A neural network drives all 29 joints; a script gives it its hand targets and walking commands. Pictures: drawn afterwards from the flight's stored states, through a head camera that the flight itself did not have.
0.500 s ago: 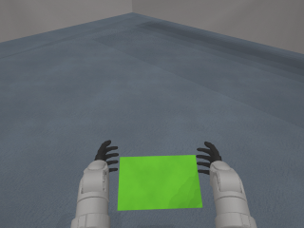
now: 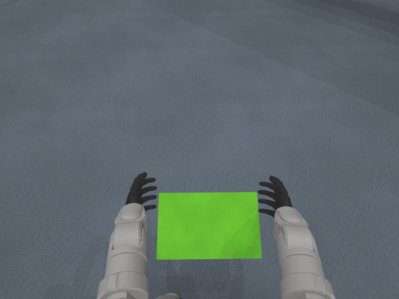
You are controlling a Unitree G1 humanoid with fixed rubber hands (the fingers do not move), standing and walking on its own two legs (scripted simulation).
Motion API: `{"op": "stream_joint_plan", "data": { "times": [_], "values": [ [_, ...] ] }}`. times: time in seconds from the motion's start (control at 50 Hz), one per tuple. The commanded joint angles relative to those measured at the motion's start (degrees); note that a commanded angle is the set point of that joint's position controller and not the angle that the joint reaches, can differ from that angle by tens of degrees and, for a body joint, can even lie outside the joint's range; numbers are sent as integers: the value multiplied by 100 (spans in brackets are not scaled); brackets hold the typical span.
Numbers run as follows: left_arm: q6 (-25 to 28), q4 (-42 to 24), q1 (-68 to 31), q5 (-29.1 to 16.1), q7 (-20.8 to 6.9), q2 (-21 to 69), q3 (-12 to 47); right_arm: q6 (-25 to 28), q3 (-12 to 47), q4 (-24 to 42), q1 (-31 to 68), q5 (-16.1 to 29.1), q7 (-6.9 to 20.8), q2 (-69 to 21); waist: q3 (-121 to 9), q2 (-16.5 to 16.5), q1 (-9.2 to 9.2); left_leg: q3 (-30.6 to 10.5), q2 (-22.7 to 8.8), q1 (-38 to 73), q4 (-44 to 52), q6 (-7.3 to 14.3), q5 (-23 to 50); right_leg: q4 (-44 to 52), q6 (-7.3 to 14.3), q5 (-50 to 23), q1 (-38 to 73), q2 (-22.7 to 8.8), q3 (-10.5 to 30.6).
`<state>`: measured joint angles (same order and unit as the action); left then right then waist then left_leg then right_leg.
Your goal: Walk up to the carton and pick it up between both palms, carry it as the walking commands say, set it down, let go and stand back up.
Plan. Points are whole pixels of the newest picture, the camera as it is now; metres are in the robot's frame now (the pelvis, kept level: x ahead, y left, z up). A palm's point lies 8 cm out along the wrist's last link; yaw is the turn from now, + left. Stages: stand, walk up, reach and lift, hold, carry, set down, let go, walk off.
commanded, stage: set down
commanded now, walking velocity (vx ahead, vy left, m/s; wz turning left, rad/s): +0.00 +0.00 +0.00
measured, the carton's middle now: (207, 224) +0.31 +0.02 -0.14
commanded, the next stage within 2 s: none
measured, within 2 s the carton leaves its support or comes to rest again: neither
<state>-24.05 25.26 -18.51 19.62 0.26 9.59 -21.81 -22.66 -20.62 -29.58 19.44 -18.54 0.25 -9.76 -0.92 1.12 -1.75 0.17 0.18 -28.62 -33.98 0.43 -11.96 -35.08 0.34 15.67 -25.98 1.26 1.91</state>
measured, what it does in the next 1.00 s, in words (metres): lowers itself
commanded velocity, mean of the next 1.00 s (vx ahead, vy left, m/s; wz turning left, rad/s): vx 0.00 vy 0.00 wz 0.00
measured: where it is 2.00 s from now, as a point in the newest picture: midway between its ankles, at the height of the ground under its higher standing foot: outside the picture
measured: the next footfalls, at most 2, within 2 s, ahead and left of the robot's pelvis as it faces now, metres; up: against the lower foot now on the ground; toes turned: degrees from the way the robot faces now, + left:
none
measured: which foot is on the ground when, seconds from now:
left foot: down 0.00-1.00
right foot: down 0.00-1.00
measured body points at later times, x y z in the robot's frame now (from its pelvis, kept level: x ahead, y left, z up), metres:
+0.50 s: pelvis -0.04 +0.00 -0.07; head +0.11 +0.01 +0.36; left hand +0.33 +0.17 -0.13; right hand +0.34 -0.15 -0.13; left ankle +0.05 +0.11 -0.73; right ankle +0.02 -0.12 -0.73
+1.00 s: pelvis -0.04 -0.01 -0.15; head +0.14 +0.00 +0.26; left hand +0.35 +0.17 -0.22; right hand +0.36 -0.15 -0.22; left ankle +0.05 +0.11 -0.73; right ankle +0.02 -0.12 -0.73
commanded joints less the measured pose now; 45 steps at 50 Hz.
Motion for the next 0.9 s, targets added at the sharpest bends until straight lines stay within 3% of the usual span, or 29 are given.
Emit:
{"op": "stream_joint_plan", "data": {
  "times": [0.0,0.24,0.58,0.88],
  "values": [
    [356,552,-2553,-966,-1416,4869,2952,489,2777,-143,2986,911,1465,-4682,-2463,-172,60,-502,402,1406,-85,-57,1254,153,249,-1038,-352,429,331],
    [704,956,-3469,-771,-1428,4954,2726,807,2557,-578,3844,785,1586,-4826,-3206,-137,-4,-457,449,203,-786,26,-113,-691,292,37,-1863,499,243],
    [721,1056,-3963,-1119,-1596,4997,3026,710,3062,-304,4184,1171,1476,-5088,-4810,-17,15,-213,644,-1736,-2337,104,159,-2114,148,-37,-3259,597,173],
    [752,1221,-4124,-1436,-1451,4809,3112,765,3344,-325,4468,1538,1138,-5005,-5534,17,-62,-112,738,-3171,-3431,50,168,-3151,6,-52,-4336,730,64]
  ]
}}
